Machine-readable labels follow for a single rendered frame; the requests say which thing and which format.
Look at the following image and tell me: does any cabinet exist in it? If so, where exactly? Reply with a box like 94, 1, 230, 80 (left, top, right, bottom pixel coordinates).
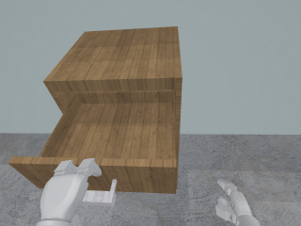
43, 26, 182, 188

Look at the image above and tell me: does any handle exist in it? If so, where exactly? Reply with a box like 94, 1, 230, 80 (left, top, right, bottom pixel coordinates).
80, 179, 117, 207

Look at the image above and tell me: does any drawer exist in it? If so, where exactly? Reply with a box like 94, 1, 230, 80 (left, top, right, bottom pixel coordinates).
8, 90, 177, 194

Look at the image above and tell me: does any left robot hand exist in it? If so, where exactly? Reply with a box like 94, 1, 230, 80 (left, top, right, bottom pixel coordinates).
40, 157, 102, 226

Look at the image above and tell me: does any right robot hand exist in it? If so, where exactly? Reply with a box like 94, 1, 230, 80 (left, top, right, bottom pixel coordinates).
215, 178, 252, 225

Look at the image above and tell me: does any right robot forearm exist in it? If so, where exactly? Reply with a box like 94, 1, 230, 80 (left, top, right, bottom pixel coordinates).
235, 215, 261, 226

